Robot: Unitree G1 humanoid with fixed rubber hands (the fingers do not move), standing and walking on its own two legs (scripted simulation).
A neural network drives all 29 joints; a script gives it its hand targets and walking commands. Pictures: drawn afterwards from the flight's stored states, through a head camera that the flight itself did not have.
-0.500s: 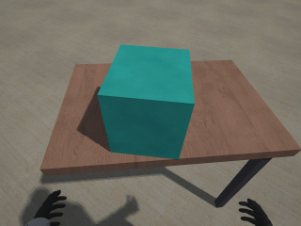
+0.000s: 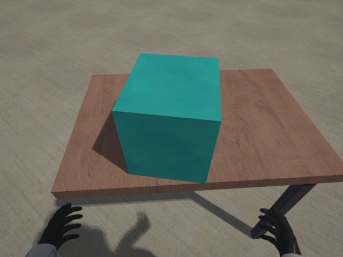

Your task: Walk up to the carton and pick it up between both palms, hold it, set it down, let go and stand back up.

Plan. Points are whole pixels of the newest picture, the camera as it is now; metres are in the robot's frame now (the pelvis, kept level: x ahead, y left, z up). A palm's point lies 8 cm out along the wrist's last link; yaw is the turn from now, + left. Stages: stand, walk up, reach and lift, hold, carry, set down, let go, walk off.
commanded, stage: reach and lift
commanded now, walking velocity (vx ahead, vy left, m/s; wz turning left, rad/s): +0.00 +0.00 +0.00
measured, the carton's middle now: (172, 117) +0.47 +0.02 +0.07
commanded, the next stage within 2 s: none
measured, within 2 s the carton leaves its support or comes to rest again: neither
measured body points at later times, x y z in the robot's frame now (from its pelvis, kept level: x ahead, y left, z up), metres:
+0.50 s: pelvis +0.03 +0.02 +0.00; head +0.03 +0.02 +0.45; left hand +0.21 +0.27 +0.05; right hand +0.22 -0.18 +0.04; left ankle -0.02 +0.15 -0.75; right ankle +0.02 -0.15 -0.75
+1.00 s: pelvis +0.02 +0.01 +0.00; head +0.01 +0.01 +0.45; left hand +0.27 +0.26 +0.10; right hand +0.26 -0.18 +0.08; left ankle -0.02 +0.15 -0.75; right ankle +0.02 -0.15 -0.75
